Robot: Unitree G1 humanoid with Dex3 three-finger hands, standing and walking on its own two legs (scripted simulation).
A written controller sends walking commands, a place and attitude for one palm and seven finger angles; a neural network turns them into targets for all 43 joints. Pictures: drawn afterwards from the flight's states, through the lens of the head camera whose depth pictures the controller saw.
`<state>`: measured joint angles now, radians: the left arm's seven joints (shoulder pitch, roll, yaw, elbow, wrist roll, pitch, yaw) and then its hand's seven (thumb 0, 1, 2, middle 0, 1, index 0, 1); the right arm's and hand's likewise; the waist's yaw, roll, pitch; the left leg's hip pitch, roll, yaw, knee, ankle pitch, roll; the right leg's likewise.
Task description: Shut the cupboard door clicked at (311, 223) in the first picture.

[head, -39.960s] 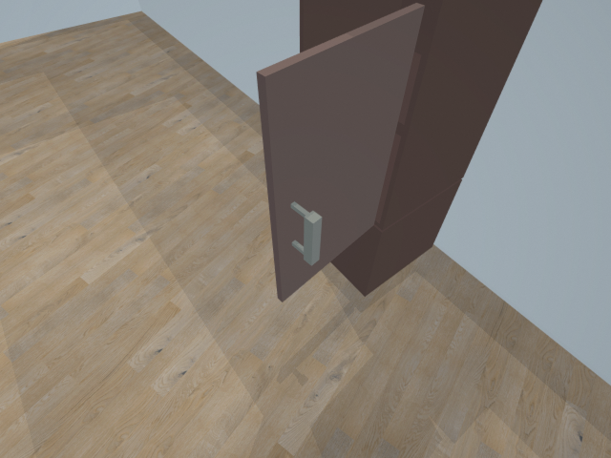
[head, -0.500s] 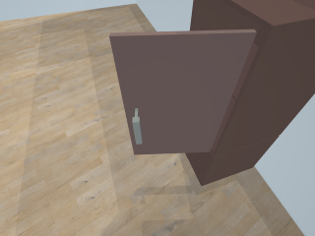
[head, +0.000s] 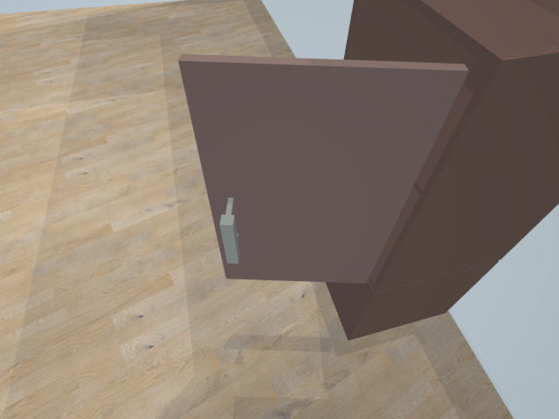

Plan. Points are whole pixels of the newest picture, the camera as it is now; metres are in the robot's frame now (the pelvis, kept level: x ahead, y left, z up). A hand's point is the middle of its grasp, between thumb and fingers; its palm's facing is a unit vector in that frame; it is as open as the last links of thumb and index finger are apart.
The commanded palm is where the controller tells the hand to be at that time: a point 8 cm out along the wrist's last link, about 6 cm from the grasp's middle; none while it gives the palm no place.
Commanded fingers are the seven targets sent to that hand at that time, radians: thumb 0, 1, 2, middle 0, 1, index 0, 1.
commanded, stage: shuffle to correct the standing spot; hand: left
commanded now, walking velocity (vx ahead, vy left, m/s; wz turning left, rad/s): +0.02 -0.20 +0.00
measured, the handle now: (231, 231) +0.46 +0.12 -0.07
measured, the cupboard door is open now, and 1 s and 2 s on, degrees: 73 73 73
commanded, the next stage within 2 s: come to a stop and stand still in 0.38 s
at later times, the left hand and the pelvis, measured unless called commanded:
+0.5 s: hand out of the picture +0.08 +0.12 -0.17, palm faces +0.03 -0.98 -0.20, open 7.4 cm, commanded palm none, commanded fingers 0.00 0.90 0.90 -0.20 -0.30 -0.20 -0.30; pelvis +0.03 -0.08 +0.01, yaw +0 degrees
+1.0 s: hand out of the picture +0.03 +0.10 -0.18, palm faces +0.11 -0.97 -0.21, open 7.3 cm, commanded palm none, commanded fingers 0.00 0.90 0.90 -0.20 -0.30 -0.20 -0.30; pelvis +0.01 -0.10 +0.00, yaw +2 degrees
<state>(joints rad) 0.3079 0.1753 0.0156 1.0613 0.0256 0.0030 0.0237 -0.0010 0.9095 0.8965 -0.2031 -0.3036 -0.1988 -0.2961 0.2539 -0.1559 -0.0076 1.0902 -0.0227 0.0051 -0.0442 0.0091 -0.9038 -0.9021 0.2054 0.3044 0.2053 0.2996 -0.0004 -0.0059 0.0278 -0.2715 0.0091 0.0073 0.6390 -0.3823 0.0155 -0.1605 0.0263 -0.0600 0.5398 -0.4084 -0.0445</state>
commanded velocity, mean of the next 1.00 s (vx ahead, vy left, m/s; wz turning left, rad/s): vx -0.01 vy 0.00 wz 0.00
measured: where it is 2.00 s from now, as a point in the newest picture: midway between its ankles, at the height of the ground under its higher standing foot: outside the picture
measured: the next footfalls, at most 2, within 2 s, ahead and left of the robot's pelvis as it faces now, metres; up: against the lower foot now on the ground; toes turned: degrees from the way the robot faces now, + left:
right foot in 0.54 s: +0.09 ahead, -0.24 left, +0.00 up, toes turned -4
left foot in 0.96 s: +0.06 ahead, +0.00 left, +0.00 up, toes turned +4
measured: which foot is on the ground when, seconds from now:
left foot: down 0.00-0.54, up 0.56-0.94, down 0.96-1.00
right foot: down 0.00-0.16, up 0.18-0.52, down 0.54-0.98, up 1.00-1.00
